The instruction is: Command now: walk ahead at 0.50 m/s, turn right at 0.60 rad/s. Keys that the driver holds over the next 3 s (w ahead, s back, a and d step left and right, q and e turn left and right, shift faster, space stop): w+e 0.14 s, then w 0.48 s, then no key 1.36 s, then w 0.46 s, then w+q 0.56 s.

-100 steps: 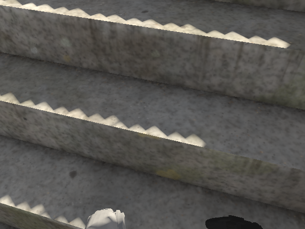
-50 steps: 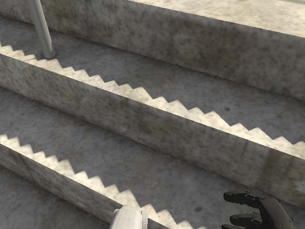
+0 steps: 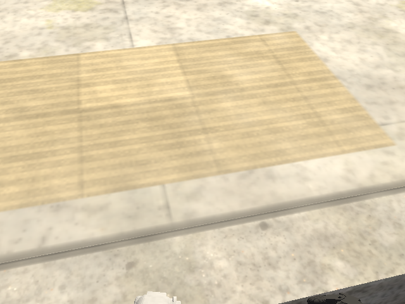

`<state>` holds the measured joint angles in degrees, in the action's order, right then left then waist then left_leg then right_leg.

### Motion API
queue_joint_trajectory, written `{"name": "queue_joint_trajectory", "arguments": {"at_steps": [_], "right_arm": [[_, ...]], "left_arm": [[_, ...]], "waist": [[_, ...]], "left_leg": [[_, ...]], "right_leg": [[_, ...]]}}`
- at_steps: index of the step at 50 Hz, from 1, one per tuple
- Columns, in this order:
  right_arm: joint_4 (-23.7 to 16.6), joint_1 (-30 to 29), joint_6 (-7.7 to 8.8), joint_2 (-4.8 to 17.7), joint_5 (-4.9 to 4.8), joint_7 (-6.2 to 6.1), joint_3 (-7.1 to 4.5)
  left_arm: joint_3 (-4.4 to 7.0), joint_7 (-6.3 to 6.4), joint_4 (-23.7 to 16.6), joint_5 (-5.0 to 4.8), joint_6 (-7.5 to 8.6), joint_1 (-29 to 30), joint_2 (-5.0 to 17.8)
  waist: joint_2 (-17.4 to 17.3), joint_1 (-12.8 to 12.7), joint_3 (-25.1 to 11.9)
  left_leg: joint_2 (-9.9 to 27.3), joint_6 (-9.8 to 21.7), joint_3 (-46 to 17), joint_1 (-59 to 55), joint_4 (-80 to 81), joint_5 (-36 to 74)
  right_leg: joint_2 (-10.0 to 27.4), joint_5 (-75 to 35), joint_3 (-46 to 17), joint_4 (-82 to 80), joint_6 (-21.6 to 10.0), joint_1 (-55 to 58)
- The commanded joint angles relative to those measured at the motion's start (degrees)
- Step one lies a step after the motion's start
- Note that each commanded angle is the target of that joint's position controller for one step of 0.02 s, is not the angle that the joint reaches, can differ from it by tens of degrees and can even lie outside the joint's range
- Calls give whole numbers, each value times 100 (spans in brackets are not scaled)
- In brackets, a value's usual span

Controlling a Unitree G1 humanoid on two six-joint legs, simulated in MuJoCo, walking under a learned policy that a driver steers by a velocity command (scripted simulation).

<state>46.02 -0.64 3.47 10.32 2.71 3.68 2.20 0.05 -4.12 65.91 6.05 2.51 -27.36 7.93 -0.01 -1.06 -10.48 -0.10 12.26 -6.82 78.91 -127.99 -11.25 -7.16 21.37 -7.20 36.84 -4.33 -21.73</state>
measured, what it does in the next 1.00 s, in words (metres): climbs: left foot 0.20 m higher, then right foot 0.20 m higher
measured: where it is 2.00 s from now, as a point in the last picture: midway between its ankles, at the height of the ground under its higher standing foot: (234, 251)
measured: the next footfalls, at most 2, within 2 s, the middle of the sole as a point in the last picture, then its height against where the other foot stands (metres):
left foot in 0.12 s outside the picture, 0.20 m higher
right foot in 0.70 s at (286, 258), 0.20 m higher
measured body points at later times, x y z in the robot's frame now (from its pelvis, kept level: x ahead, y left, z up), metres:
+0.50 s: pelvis +0.23 +0.04 +0.22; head +0.22 +0.05 +0.67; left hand +0.47 +0.18 +0.11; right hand +0.05 -0.10 +0.07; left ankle +0.18 +0.15 -0.52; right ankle +0.32 -0.13 -0.18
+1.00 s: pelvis +0.46 -0.06 +0.40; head +0.47 -0.05 +0.85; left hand +0.56 +0.16 +0.24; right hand +0.53 -0.33 +0.28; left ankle +0.51 +0.09 -0.18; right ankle +0.49 -0.15 -0.31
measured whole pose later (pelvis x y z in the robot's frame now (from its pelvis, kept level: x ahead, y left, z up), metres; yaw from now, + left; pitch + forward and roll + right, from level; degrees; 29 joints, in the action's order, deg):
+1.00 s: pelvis +0.46 -0.06 +0.40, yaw -12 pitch +6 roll -3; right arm 55.7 7.5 6.3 13.4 3.0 2.5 -3.9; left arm 0.3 -3.3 60.1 2.2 5.6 -14.5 11.5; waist -1.9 -0.3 -6.1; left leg 3.0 -1.1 -7.9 50.5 -87.1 -9.6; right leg -2.4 15.7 9.5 38.5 -4.2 -28.6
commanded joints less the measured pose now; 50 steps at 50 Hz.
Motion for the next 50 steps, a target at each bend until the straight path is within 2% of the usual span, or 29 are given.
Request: {"name": "queue_joint_trajectory", "arguments": {"at_steps": [1,2,3,6,7,8,9,10,11,12,13,15,19,21,24,27,28,30,33,35,36,37,38,39,41,43,45,47,50], "right_arm": [[-791,-1151,-131,136,-11,-103,134],[-1237,-1994,-248,375,6,-158,92],[-1374,-2173,-417,129,-55,-123,187],[-732,-205,-461,921,-57,-115,-202],[-370,942,-404,1087,-127,-209,-301],[51,2404,-403,1396,-36,-303,-391],[194,2656,-468,1654,222,-196,-440],[430,2334,-252,1546,124,-159,-429],[602,1847,-154,1125,-79,-75,-377],[924,1639,-151,424,-54,-69,-290],[1177,1573,-150,-68,-70,-141,-177],[1400,1091,-76,-543,-9,-241,-69],[1445,1169,151,-208,390,-33,-152],[1749,1961,140,-74,498,-72,-128],[2245,3181,149,-259,624,-66,21],[2486,3851,194,-223,697,69,69],[2608,4281,207,-244,653,82,86],[2391,3813,223,-446,242,263,161],[2246,4008,478,533,-22,333,-28],[1924,3735,538,1112,-136,289,-332],[1730,3887,589,1001,-63,282,-406],[1525,3727,572,831,25,280,-423],[1512,3523,434,-17,211,340,-347],[1636,3509,346,193,-116,322,-553],[1404,2878,368,8,-6,158,-572],[1210,2446,360,-252,-27,7,-386],[1202,2161,212,-79,-59,-140,-457],[1135,1810,200,125,-28,-169,-558],[1052,1602,290,314,107,-59,-592]], "left_arm": [[33,-109,-269,149,204,64,603],[114,-269,-635,-121,137,1009,875],[78,-368,-600,-319,149,764,1105],[359,-337,-1093,-882,616,1092,1716],[365,-398,-804,-391,638,361,1308],[270,-435,-835,-89,570,262,711],[343,-536,-382,-148,381,268,555],[386,-457,-511,-596,324,719,744],[376,-277,-422,-619,336,818,693],[296,-206,-500,-596,288,1009,614],[193,-137,-660,-525,254,1259,433],[8,-49,-822,-466,135,1436,27],[-150,-114,-1425,-418,13,2406,275],[-236,-204,-1502,-435,-76,2586,127],[-413,60,-1901,-511,-82,3181,17],[-444,140,-2679,-490,-269,4534,220],[-478,101,-2789,-406,-385,4766,101],[-578,-64,-3146,-160,-644,5501,-103],[-405,-228,-3099,-268,-535,5291,186],[-354,-195,-2575,-230,-382,3909,235],[-359,-141,-2302,-384,-348,3039,345],[-231,-102,-2069,-310,-377,1975,793],[-36,12,-1406,-120,-292,612,1158],[221,34,-1359,-175,-108,368,1598],[191,88,-1249,-341,264,1754,1422],[9,49,-967,-371,286,2323,516],[-109,49,-1077,-250,364,2778,-103],[-157,39,-1397,-412,486,3319,-219],[75,85,-1830,-414,692,3291,602]], "waist": [[-2,112,431],[-45,412,402],[608,478,467],[768,1084,-449],[57,937,-1678],[-1113,1280,-2471],[-2378,1606,-1157],[-1942,1236,261],[-1501,783,881],[-284,566,686],[138,388,556],[-30,30,682],[150,-47,781],[-606,104,871],[-322,410,1100],[-220,595,913],[-445,664,892],[-626,443,1048],[-1255,81,396],[-1385,-336,-469],[-729,-314,-1418],[74,-724,-1966],[1407,-919,-2138],[1342,-959,-1632],[325,-255,-468],[-641,275,-181],[-603,621,-18],[-251,975,-10],[-18,828,-139]], "left_leg": [[418,-100,595,-274,1273,195],[421,-276,1045,-2622,3424,-1110],[173,-707,1136,-4201,3460,-1371],[-701,-937,1759,-4104,5789,-1343],[-178,-137,210,-5705,5853,498],[867,706,-2564,-7375,8006,-277],[1781,1365,-5608,-6990,10422,-3417],[1475,742,-5279,-6127,10515,-5356],[1465,549,-4002,-5573,10032,-4774],[1434,435,-3256,-5560,9894,-3732],[1400,247,-2743,-5525,9727,-3077],[1075,17,-1844,-5430,10105,-2318],[848,-167,-85,-5065,11095,-1314],[1022,75,-121,-5380,11404,-1174],[1488,130,-376,-7400,11446,-753],[1518,36,149,-7391,12093,-427],[1501,101,258,-7357,12181,-205],[1594,222,851,-5779,13026,650],[1564,141,1131,-7140,12168,6725],[1694,-355,1142,-8332,11077,9529],[1353,-715,875,-6977,9989,9184],[770,-678,459,-5665,8701,7121],[-55,-811,213,-4202,6793,674],[-332,-934,-798,-3991,3438,540],[-378,-865,-1143,-3151,1457,754],[-148,-641,-922,-2610,1412,939],[273,-826,-733,-2828,2465,783],[542,-1162,-541,-3472,3762,95],[552,-1716,227,-4511,5022,-61]], "right_leg": [[867,-775,-1186,-1783,-884,-774],[905,-1146,-878,-3009,-1018,-2547],[1355,-1981,-1446,-3616,-1475,-3486],[1913,-10019,-1150,-1847,-1483,511],[1554,-11137,-736,91,-1093,382],[871,-7797,-810,1896,-866,-895],[-269,-2473,-1217,5285,-460,-3163],[-78,-2907,-1432,7050,-684,-4535],[99,-2884,-1175,7160,-784,-4879],[135,-2887,-1066,7143,-971,-4824],[268,-2812,-1086,7119,-1067,-4823],[309,-2285,-1033,7544,-1170,-5288],[646,-2638,80,6705,-1072,-5258],[614,-1918,458,8876,-1155,-5908],[709,-1730,-122,8789,-1440,-7976],[1363,-2234,828,6703,-1247,-7321],[1533,-2348,1181,6651,-1154,-7205],[1567,-921,1838,5839,-1054,-4952],[779,323,2101,4611,-955,-3453],[570,-247,1678,3473,-936,-2056],[963,-2448,628,3517,-1246,-27],[1367,-1676,-862,2111,-1425,1382],[2134,-1500,-2541,270,-1636,2430],[2545,-1094,-3857,-681,-1763,1130],[2249,-269,-2916,-662,-1445,-185],[2337,-1697,-2087,-597,-1191,-495],[2227,-3057,-1276,-787,-1054,-915],[1740,-3342,-104,-953,-561,-1131],[1289,-4656,1118,-1337,-434,-962]]}}
Over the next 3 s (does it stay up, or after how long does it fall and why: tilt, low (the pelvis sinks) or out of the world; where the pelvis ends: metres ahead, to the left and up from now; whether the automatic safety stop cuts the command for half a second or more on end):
stays up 0.95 -0.10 0.43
